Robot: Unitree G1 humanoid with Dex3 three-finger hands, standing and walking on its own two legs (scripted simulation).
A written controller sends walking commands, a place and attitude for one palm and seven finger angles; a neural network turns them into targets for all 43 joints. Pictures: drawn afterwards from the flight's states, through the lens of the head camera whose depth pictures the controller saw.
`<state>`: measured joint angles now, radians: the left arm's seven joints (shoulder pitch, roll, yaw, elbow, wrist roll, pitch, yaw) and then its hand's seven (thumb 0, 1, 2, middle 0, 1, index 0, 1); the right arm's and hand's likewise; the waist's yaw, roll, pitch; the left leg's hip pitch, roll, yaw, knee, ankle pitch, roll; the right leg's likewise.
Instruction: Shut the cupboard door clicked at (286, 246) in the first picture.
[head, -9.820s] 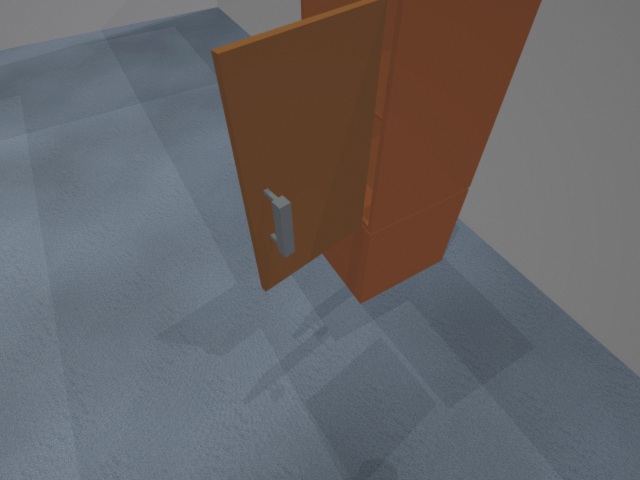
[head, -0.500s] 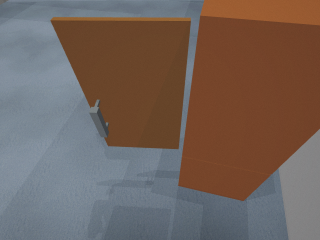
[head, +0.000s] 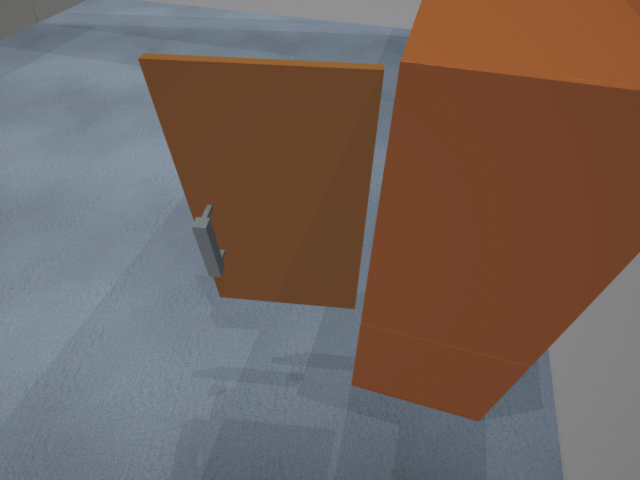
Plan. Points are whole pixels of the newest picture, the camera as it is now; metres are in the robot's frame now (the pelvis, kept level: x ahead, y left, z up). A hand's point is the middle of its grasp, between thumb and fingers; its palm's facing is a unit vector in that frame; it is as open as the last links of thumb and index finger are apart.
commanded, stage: look again from close up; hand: left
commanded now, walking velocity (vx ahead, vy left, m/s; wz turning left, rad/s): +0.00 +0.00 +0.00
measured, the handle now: (212, 240) +0.56 +0.25 -0.10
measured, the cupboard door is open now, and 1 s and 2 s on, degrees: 100 100 100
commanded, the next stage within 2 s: shuffle to correct the standing spot in 0.52 s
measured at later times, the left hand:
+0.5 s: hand out of the picture +0.03 +0.18 -0.17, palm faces +0.02 -0.98 -0.20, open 7.3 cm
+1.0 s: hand out of the picture +0.04 +0.21 -0.18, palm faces +0.04 -0.98 -0.21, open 7.3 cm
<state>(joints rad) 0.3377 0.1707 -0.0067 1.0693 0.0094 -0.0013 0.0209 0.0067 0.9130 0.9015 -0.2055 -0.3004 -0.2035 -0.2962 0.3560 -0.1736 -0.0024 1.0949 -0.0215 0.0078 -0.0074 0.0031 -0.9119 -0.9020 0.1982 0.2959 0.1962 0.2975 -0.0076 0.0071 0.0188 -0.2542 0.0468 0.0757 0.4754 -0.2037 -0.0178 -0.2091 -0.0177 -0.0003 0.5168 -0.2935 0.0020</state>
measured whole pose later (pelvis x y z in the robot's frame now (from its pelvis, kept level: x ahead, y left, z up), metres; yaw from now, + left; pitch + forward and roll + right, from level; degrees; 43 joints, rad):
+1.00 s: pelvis +0.07 +0.03 -0.01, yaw -2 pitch -1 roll +1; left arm 0.35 0.18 0.03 1.09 0.02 0.02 0.03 0.00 0.91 0.90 -0.21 -0.30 -0.20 -0.30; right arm 0.30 -0.17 0.00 1.08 -0.03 -0.02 -0.02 0.00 -0.91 -0.90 0.20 0.30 0.20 0.30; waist 0.03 -0.03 0.04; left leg -0.17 0.00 0.13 0.55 -0.37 0.03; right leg -0.20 -0.07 0.00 0.72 -0.49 0.00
